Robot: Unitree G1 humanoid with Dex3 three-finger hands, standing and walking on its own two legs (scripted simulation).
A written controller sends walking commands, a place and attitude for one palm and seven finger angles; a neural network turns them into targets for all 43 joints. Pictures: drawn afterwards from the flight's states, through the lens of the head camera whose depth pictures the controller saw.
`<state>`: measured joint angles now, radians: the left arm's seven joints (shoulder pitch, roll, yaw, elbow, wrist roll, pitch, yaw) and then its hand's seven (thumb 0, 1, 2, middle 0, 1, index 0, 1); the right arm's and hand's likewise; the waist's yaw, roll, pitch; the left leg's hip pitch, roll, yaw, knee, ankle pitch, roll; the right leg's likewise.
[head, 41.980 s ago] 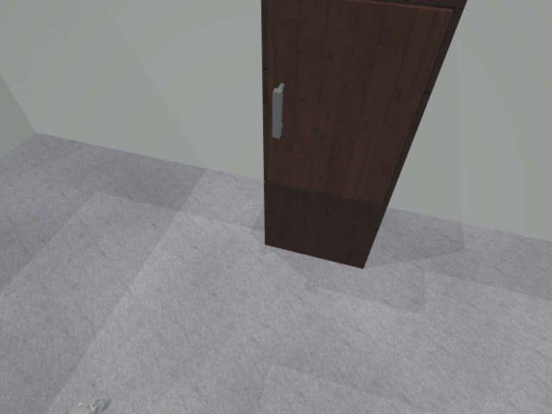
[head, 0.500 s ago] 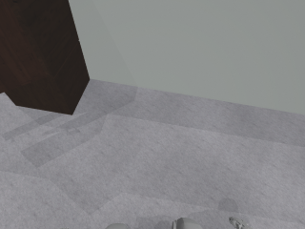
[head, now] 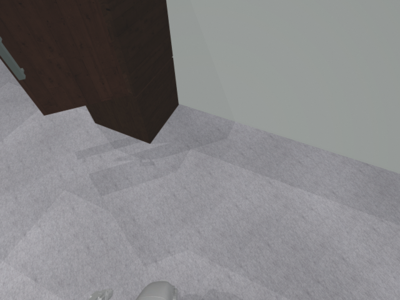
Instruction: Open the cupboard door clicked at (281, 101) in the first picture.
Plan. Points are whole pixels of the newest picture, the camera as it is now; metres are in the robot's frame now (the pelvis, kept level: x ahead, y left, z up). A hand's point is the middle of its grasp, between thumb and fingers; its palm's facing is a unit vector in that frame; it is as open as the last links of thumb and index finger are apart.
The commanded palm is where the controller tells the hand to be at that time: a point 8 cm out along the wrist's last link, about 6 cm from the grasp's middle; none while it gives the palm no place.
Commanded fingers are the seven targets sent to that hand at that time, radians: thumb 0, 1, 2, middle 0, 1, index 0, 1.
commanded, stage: turn to face it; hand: left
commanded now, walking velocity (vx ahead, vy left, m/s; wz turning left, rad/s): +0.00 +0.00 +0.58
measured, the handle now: (10, 58) +0.88 +0.72 -0.04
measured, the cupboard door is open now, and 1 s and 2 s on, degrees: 45 45 45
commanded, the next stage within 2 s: take the last steps up to it in 0.56 s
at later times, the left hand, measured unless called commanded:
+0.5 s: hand out of the picture +0.06 +0.23 -0.16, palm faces +0.24 -0.93 -0.27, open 7.4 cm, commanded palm none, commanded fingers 0.00 0.90 0.90 -0.20 -0.30 -0.20 -0.30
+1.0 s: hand out of the picture -0.08 +0.18 -0.18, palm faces +0.47 -0.86 -0.21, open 7.3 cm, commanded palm none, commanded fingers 0.00 0.90 0.90 -0.20 -0.30 -0.20 -0.30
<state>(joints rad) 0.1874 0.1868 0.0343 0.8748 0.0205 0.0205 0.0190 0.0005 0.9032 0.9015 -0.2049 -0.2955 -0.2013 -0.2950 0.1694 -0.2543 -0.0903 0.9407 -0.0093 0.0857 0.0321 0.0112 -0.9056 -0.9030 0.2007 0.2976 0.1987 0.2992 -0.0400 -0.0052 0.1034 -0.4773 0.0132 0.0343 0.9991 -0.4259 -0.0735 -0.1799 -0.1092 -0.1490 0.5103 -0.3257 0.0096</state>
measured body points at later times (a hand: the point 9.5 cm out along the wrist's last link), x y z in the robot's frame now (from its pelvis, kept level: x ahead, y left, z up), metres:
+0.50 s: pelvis +0.01 +0.00 +0.00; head +0.05 +0.01 +0.44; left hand +0.04 +0.28 -0.14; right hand +0.15 -0.22 -0.15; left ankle +0.01 +0.12 -0.74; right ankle +0.03 -0.13 -0.71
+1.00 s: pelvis +0.03 +0.02 +0.00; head +0.05 +0.05 +0.45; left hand -0.10 +0.23 -0.16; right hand +0.22 -0.17 -0.14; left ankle +0.00 +0.14 -0.72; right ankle +0.03 -0.12 -0.74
